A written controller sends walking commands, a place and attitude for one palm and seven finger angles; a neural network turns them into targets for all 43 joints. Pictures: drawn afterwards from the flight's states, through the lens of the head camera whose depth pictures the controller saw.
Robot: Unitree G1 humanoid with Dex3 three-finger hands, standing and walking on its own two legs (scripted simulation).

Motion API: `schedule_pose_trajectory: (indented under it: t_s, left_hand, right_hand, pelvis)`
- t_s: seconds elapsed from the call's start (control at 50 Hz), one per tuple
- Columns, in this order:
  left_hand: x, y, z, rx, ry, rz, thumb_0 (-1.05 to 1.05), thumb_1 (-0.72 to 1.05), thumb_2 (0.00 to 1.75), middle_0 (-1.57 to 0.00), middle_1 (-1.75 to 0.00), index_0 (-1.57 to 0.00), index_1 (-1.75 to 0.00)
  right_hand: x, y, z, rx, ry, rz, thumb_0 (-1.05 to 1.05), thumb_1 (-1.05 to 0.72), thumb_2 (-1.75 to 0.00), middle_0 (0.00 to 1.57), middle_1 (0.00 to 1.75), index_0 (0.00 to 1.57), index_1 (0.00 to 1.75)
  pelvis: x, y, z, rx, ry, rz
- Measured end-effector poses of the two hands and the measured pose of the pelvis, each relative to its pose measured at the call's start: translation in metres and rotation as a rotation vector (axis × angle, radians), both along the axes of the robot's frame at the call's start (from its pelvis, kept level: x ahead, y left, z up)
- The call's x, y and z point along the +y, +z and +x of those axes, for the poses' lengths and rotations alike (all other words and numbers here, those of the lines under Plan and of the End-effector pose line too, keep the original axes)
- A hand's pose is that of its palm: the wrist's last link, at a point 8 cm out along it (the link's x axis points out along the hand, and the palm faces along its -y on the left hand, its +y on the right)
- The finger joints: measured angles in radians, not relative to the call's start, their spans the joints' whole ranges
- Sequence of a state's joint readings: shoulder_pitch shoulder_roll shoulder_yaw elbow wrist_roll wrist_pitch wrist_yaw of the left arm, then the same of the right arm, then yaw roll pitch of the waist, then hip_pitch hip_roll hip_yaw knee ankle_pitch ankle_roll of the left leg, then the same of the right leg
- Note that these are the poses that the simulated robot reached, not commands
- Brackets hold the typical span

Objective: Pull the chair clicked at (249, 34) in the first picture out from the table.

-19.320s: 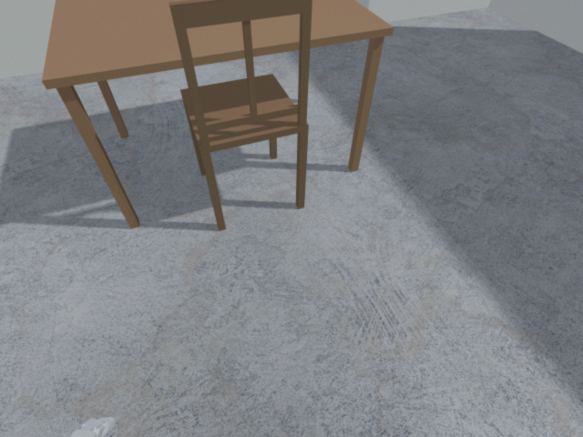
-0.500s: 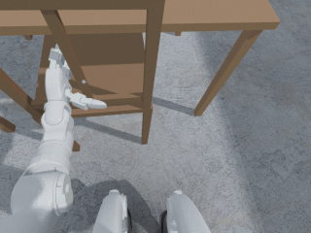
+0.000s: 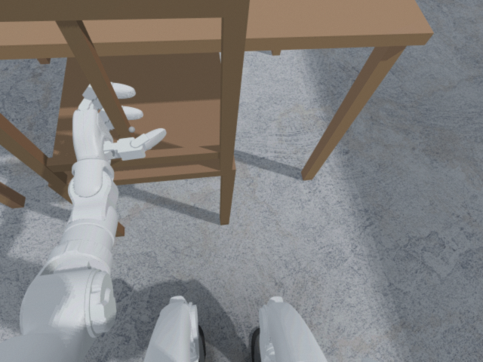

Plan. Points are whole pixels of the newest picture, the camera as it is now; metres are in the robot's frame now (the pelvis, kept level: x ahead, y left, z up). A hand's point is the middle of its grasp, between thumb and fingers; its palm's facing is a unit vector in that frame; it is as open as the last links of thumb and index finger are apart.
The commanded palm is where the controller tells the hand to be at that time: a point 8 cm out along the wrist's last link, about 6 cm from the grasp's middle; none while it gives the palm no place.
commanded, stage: hook a spindle and tug to test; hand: left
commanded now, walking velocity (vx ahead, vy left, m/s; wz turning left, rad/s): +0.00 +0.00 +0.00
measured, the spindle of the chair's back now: (112, 106) +0.51 +0.18 +0.06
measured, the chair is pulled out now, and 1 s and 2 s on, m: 0.00 0.03 0.17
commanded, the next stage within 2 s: step backward, pulling the chair out in 0.84 s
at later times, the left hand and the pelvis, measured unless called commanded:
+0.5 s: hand (132, 134) +0.47 +0.16 +0.03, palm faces +0.10 -0.99 -0.01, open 5.3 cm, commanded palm +0.43 +0.20 +0.03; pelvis +0.01 +0.00 +0.01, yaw +0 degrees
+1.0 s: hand (129, 146) +0.45 +0.16 +0.03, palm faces +0.09 -0.99 -0.05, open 5.3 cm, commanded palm +0.42 +0.20 +0.03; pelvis +0.02 +0.00 +0.02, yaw +0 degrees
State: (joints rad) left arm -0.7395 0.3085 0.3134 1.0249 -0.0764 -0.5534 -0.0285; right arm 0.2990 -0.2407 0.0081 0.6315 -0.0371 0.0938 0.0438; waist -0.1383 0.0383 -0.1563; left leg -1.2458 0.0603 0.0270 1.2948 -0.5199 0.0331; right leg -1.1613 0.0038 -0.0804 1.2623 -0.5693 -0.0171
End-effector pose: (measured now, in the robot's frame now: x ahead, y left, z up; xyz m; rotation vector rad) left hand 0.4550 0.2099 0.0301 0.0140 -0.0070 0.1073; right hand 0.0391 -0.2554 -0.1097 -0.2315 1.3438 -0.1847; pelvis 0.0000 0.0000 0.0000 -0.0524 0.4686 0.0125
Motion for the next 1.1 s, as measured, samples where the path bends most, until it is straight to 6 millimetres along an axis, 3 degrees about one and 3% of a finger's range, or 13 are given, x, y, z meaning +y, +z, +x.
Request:
schedule_pose_trajectory:
  t_s: [0.26, 0.96, 1.02, 1.1]
  left_hand:
    - [0.002, 0.002, -0.002, -0.006, -0.010, 0.001, 0.01, 0.70, 0.82, -0.49, -1.44, -0.48, -1.44]
    - [0.000, 0.002, -0.032, -0.001, -0.020, -0.009, 0.01, 0.73, 0.80, -0.45, -1.45, -0.43, -1.45]
    - [0.000, 0.012, -0.032, 0.102, -0.008, 0.058, 0.01, 0.72, 0.81, -0.44, -1.41, -0.43, -1.45]
    - [-0.002, 0.026, -0.034, 0.305, 0.023, 0.087, 0.03, 0.73, 0.81, -0.39, -1.30, -0.43, -1.45]
  right_hand:
    - [-0.004, 0.002, 0.007, -0.014, -0.001, -0.003, 0.00, -0.90, -0.90, 0.20, 0.30, 0.20, 0.30]
    - [0.004, 0.010, 0.061, -0.141, 0.038, 0.023, 0.00, -0.90, -0.90, 0.20, 0.30, 0.20, 0.30]
    - [0.009, 0.022, 0.060, -0.119, -0.017, 0.022, 0.00, -0.91, -0.90, 0.20, 0.30, 0.20, 0.30]
    - [0.020, 0.054, 0.057, -0.096, -0.055, 0.025, 0.00, -0.91, -0.90, 0.20, 0.30, 0.20, 0.30]
  pelvis:
    - [-0.002, 0.002, 0.003, -0.001, -0.003, 0.002]
    - [0.001, 0.011, 0.017, -0.018, -0.004, 0.011]
    - [0.002, 0.027, 0.015, -0.086, 0.000, 0.016]
    - [0.006, 0.063, 0.023, -0.143, 0.003, 0.022]
